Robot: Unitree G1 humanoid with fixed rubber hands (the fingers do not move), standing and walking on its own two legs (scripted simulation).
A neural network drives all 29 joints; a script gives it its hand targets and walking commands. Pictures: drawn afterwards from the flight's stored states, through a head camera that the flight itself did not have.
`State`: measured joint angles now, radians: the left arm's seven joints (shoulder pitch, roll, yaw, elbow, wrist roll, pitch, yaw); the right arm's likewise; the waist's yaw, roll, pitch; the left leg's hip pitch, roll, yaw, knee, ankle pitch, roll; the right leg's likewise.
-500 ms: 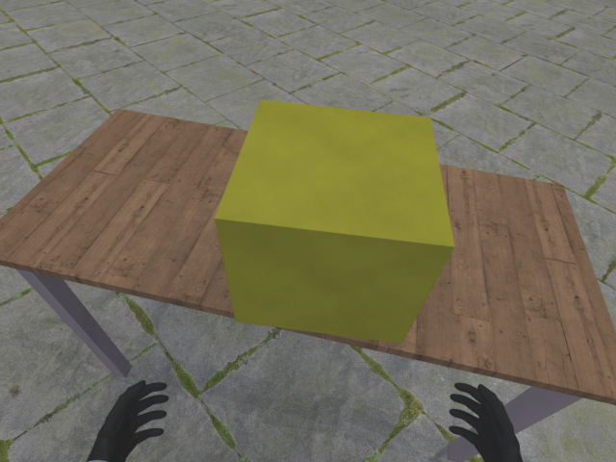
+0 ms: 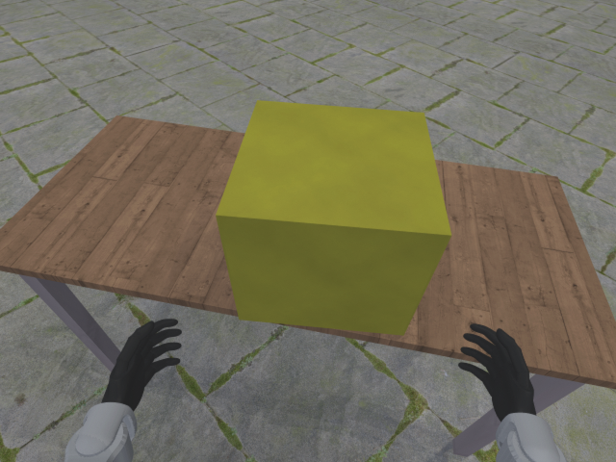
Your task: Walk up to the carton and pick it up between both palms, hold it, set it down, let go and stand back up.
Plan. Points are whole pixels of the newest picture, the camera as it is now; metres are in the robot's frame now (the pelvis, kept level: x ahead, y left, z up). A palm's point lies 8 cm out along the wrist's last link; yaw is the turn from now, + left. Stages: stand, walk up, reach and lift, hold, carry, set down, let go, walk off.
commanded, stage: reach and lift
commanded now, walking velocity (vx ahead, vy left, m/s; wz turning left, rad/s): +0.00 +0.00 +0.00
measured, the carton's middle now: (330, 217) +0.48 +0.00 +0.03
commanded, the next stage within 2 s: none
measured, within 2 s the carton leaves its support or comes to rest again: neither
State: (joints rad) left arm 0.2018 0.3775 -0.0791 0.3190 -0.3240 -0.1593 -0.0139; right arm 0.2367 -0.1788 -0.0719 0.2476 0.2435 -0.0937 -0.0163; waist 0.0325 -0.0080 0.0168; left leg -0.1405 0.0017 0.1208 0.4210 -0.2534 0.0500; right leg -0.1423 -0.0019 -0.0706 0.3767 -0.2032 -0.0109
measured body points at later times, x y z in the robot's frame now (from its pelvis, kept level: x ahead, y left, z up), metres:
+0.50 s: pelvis +0.00 -0.01 +0.00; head +0.01 +0.00 +0.45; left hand +0.30 +0.25 +0.05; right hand +0.30 -0.23 +0.05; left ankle -0.01 +0.08 -0.74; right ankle +0.00 -0.12 -0.74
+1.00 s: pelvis +0.00 -0.02 +0.00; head +0.03 +0.00 +0.45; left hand +0.38 +0.24 +0.10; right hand +0.35 -0.25 +0.10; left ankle -0.01 +0.08 -0.74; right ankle +0.00 -0.12 -0.74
